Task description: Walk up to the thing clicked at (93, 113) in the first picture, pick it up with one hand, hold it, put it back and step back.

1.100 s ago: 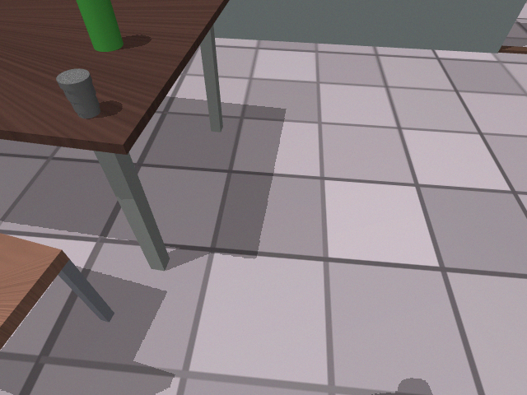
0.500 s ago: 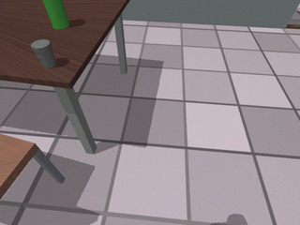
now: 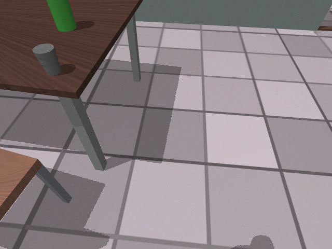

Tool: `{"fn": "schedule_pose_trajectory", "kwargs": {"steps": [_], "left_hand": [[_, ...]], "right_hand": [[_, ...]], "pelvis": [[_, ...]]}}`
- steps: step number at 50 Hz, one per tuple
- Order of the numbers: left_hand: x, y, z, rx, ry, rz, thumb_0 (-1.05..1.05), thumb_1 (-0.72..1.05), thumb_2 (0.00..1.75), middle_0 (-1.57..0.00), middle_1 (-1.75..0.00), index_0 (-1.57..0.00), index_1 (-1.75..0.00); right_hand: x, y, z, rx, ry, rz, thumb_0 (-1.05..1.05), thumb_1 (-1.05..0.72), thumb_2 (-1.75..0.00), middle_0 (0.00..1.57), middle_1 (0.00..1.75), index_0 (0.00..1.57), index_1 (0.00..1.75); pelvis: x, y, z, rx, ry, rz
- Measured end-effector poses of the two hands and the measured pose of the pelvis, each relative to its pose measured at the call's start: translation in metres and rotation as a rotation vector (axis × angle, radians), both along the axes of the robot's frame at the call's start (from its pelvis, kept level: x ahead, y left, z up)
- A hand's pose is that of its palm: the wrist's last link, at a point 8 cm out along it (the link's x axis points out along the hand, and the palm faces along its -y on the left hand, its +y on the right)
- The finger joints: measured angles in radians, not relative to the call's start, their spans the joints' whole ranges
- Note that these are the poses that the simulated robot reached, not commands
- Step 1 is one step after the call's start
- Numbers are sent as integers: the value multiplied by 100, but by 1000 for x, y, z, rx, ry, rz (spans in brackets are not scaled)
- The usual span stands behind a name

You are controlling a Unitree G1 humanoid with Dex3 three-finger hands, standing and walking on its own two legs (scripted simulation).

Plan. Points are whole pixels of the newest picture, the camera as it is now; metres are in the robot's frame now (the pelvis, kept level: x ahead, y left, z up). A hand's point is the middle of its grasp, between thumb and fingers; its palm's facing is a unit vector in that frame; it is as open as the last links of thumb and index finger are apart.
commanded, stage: stand
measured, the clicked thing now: (49, 60) +0.77 +0.46 +0.02
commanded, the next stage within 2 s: walk up in 0.02 s
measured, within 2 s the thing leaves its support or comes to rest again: neither
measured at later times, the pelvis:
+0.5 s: pelvis +0.02 +0.11 -0.03, yaw +18 degrees
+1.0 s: pelvis +0.05 +0.25 -0.04, yaw +31 degrees
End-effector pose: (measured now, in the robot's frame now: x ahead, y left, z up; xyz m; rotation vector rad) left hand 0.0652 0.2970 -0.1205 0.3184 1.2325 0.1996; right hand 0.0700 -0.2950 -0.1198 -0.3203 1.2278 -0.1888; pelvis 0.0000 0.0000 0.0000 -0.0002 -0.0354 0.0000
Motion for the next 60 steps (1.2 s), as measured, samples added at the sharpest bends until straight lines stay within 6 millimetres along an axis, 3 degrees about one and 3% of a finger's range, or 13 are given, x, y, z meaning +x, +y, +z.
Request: {"fn": "schedule_pose_trajectory", "kwargs": {"steps": [3, 6, 10, 14, 19, 21, 29, 33, 37, 43, 49, 54, 60], "left_hand": [[0, 4, 1, 9, -25, 25, 1, 90, 90, -20, -30, -20, -30], [-8, 22, 6, 58, -74, 69, 1, 90, 90, -21, -30, -21, -30], [-28, 58, 14, 129, -87, 121, 1, 90, 90, -21, -30, -21, -30], [-50, 100, 15, 184, -80, 161, 1, 90, 90, -21, -30, -21, -30], [-73, 157, -2, 216, -52, 216, 1, 90, 90, -21, -30, -21, -30], [-78, 170, -6, 215, -31, 243, 1, 90, 90, -20, -30, -20, -30], [-87, 174, 11, 188, -44, 283, 1, 91, 90, -20, -30, -20, -30], [-112, 172, 16, 227, -30, 331, 1, 90, 90, -21, -30, -21, -30], [-144, 179, 32, 254, 14, 428, 1, 90, 90, -21, -30, -21, -30], [-175, 207, 45, 274, 42, 492, 1, 90, 90, -21, -30, -21, -30], [-200, 257, 18, 238, 68, 520, 1, 90, 90, -21, -30, -21, -30], [-188, 283, -4, 177, 56, 564, 1, 90, 90, -20, -30, -20, -30], [-154, 292, -13, 92, -16, 561, 1, 90, 90, -20, -30, -20, -30]], "right_hand": [[2, -2, -1, 4, 12, 26, 0, -91, -90, 21, 30, 20, 30], [10, -3, -1, -6, 47, 86, 0, -91, -90, 21, 30, 20, 30], [28, 3, 3, -14, 51, 149, 0, -91, -90, 21, 30, 20, 30], [53, 22, 4, -29, 36, 205, 0, -91, -90, 20, 30, 20, 30], [86, 67, -2, -47, -30, 250, 0, -91, -90, 20, 30, 20, 30], [93, 87, -3, -33, -57, 260, 0, -91, -90, 20, 30, 20, 30], [115, 144, -7, 29, -27, 353, 0, -91, -90, 21, 30, 20, 30], [145, 165, -22, 47, -39, 401, 0, -90, -90, 21, 30, 20, 30], [177, 196, -23, 60, -43, 463, 1, -91, -90, 21, 30, 20, 30], [216, 248, -16, 61, -60, 563, 0, -91, -90, 20, 30, 20, 30], [250, 321, -12, 34, -141, 640, 0, -91, -90, 20, 30, 20, 30], [248, 365, -3, 28, -180, 650, 0, -91, -90, 20, 30, 20, 30], [237, 385, 2, 7, -165, 653, 0, -91, -90, 21, 30, 20, 30]], "pelvis": [[-1, 1, -2, -9, 5, 28], [-3, 8, -6, -18, 13, 73], [-3, 23, -9, -30, 9, 134], [-1, 46, -17, -37, -2, 186], [8, 87, -37, -10, -12, 231], [10, 98, -39, -12, -11, 257], [26, 124, -25, -8, 1, 345], [39, 135, -32, -10, -8, 382], [48, 157, -24, -15, -7, 424], [53, 193, -21, -17, -3, 481], [47, 242, -39, -14, -3, 534], [47, 271, -38, -5, -6, 560], [55, 291, -30, -4, -1, 574]]}}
